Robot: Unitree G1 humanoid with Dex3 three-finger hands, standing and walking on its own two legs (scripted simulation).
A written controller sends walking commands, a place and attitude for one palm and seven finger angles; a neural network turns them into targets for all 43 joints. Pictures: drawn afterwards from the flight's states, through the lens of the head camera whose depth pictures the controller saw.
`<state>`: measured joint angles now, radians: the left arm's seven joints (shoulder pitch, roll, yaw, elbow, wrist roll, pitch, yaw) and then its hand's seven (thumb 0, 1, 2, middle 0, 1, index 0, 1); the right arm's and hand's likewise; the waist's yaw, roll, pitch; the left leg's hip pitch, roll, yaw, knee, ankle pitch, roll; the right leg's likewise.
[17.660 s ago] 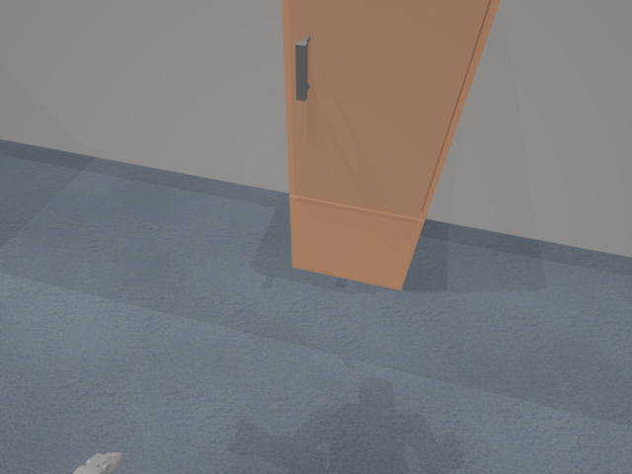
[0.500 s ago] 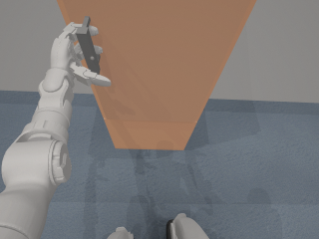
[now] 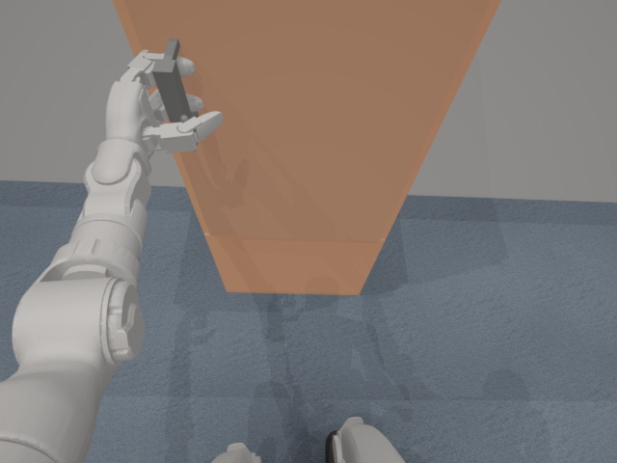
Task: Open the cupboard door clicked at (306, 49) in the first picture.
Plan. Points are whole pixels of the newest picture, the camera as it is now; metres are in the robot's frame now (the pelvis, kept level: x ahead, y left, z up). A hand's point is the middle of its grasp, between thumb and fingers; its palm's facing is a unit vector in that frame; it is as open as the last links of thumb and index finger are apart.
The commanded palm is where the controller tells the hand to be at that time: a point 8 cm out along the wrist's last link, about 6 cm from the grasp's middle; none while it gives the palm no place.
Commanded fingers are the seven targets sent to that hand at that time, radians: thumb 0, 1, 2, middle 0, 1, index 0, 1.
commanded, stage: close the thumb around the handle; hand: left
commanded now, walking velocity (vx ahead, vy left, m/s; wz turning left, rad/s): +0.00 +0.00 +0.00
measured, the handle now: (181, 97) +0.56 +0.12 +0.12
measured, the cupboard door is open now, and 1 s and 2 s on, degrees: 0 22 38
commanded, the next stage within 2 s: pull the door open along its arc in 0.28 s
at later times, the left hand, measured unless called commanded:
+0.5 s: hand (196, 123) +0.51 +0.10 +0.11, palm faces -0.10 -0.99 +0.00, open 5.4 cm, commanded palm +0.48 +0.15 +0.12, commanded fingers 0.00 0.90 0.90 -0.40 -1.35 -0.40 -1.35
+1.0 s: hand (225, 211) +0.38 +0.06 +0.12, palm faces +0.14 -0.99 +0.07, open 5.7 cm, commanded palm +0.33 +0.11 +0.12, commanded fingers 0.00 0.90 0.90 -0.40 -1.35 -0.40 -1.35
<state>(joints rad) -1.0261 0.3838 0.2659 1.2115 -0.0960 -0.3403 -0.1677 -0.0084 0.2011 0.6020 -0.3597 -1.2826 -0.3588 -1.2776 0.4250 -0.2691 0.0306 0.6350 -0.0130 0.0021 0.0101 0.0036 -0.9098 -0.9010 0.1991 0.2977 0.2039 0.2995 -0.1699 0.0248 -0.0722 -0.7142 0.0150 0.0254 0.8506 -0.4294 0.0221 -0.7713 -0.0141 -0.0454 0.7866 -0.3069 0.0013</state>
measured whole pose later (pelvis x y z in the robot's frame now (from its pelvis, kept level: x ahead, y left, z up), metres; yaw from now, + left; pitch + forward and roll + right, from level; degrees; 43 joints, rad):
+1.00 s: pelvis +0.02 -0.02 +0.02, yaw -1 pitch +8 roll +0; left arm -0.22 -0.02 0.01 0.28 -0.08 -0.17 0.24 0.02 0.72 0.76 -0.36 -1.35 -0.38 -1.35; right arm 0.25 -0.22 0.00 0.54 -0.01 0.01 0.04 0.01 -0.91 -0.90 0.20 0.30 0.20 0.30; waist -0.03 0.03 -0.09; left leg -0.42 0.02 0.05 0.69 -0.40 0.00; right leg -0.52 0.00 -0.02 0.69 -0.31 -0.02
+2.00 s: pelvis +0.00 -0.04 +0.02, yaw +3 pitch +0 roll +0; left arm 0.09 -0.07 -0.31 -0.04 0.05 -0.02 0.50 0.01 -0.07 0.48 -0.33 -1.25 -0.33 -1.24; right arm 0.17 -0.18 0.01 0.57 -0.03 0.04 0.02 0.01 -0.91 -0.90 0.20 0.30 0.20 0.30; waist 0.00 0.05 -0.02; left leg -0.29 0.02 -0.03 0.66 -0.37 -0.03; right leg -0.36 0.00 -0.10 0.66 -0.30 -0.05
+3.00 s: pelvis +0.00 -0.02 +0.02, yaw +1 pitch +1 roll +1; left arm 0.24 0.09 -0.25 -0.21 -0.05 -0.06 0.01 -0.02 -0.50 0.30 -0.17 -0.31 -0.15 -0.30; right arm 0.23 -0.20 0.05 0.47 0.01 -0.02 0.01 0.01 -0.91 -0.90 0.20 0.30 0.20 0.30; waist -0.01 0.03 -0.03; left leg -0.33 0.01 0.01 0.72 -0.40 -0.01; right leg -0.42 -0.02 -0.05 0.73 -0.33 -0.02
